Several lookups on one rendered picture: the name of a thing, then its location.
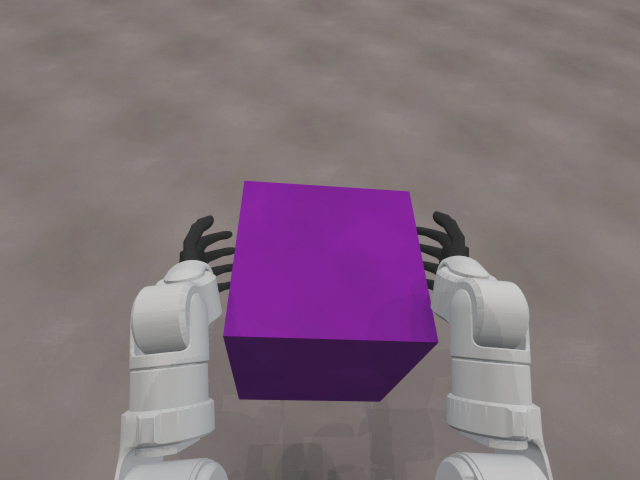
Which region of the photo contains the robot left upper arm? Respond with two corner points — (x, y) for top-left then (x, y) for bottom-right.
(124, 458), (228, 480)

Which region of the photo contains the carton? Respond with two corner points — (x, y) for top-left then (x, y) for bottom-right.
(223, 181), (439, 402)

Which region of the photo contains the robot left hand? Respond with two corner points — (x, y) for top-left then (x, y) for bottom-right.
(179, 215), (235, 292)

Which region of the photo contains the robot right hand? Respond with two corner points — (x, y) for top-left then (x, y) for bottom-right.
(416, 211), (469, 290)

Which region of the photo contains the robot right upper arm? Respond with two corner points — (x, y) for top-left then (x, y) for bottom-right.
(435, 452), (547, 480)

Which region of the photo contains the robot right forearm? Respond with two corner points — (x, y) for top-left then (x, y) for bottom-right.
(430, 256), (553, 480)

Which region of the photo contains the robot left forearm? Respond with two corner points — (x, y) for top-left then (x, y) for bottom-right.
(114, 260), (222, 480)

